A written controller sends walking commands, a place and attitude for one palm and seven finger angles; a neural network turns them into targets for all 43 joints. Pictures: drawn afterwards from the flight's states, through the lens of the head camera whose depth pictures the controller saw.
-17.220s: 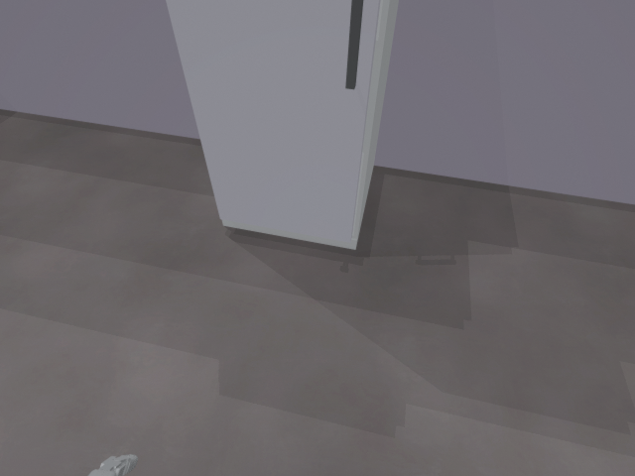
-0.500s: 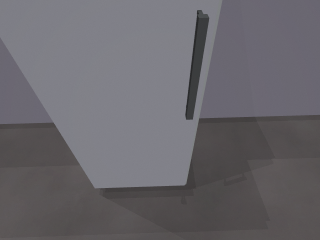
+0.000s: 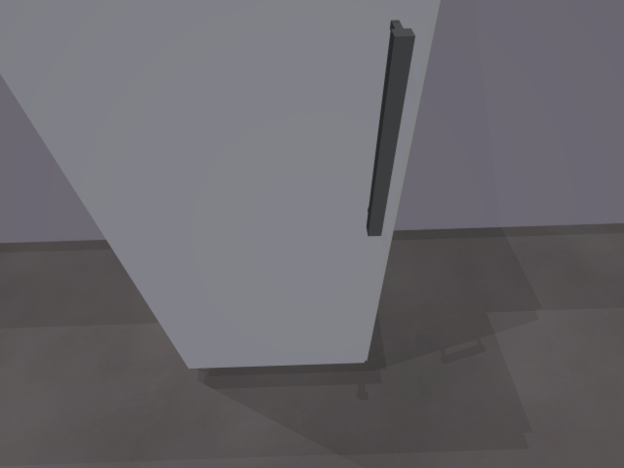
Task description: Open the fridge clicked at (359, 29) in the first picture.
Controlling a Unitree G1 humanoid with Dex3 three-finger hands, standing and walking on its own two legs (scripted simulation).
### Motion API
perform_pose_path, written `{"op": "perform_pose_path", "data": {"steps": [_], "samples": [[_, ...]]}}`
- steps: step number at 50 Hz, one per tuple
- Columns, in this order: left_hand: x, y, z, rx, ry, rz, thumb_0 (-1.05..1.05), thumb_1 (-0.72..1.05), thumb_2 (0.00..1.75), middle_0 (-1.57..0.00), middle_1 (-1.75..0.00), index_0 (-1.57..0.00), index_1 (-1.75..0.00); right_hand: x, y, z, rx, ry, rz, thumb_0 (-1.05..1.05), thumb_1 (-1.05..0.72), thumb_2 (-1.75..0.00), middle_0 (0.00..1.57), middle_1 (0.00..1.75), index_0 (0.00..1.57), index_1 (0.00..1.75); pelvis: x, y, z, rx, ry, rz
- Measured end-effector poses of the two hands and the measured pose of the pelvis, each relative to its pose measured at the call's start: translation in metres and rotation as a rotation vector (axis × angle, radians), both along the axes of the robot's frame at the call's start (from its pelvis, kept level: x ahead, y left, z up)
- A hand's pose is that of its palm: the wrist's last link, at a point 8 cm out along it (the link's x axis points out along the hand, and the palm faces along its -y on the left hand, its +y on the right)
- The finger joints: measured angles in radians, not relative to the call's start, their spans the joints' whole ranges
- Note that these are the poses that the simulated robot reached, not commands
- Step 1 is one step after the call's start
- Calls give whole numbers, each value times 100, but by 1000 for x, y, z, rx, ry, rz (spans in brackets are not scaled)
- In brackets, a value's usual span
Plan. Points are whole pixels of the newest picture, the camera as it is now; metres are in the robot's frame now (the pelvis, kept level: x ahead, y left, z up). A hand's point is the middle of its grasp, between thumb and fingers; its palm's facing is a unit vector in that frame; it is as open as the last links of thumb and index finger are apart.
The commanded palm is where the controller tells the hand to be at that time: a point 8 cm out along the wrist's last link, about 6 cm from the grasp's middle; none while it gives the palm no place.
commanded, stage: look again from close up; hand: right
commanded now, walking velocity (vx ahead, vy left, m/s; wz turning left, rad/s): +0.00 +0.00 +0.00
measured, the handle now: (382, 145) +0.53 -0.07 +0.15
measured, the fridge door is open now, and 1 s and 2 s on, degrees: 0 0 0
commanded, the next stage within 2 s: raise the hand to about handle height in 0.34 s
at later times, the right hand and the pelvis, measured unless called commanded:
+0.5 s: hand out of the picture +0.04 -0.18 -0.16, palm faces +0.12 +0.98 -0.17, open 7.4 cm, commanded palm +0.11 -0.23 -0.06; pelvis +0.01 +0.00 +0.00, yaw +0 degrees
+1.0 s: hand (515, 462) +0.15 -0.20 +0.01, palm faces +0.16 +0.98 -0.07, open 9.4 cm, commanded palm +0.15 -0.25 +0.01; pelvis +0.01 +0.04 -0.06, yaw -2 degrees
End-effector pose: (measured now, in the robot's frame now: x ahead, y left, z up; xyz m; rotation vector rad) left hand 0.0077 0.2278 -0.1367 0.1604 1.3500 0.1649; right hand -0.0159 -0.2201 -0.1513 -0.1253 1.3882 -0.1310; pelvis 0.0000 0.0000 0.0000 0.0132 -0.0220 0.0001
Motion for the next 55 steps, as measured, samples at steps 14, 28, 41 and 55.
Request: {"op": "perform_pose_path", "data": {"steps": [14,28,41,55], "samples": [[6,1,-1,-6,7,2,1,91,90,-20,-30,-20,-30,8,-2,2,-13,9,1,0,-90,-90,19,30,20,30,8,2,1,-4,1,3],[55,11,10,47,-303,-28,1,91,90,-21,-30,-20,-30,124,-14,79,-84,-629,-104,2,-88,-89,20,31,20,32,10,3,-7,-16,4,-8],[187,52,62,102,-840,-98,1,90,90,-21,-30,-20,-30,189,-1,130,186,-1232,195,0,-66,-80,21,46,21,46,6,28,-43,-15,122,19],[200,31,26,67,-792,-197,1,90,90,-20,-30,-20,-30,189,-21,187,55,-1508,259,1,-32,-66,23,67,23,67,2,36,-59,44,139,-38]]}}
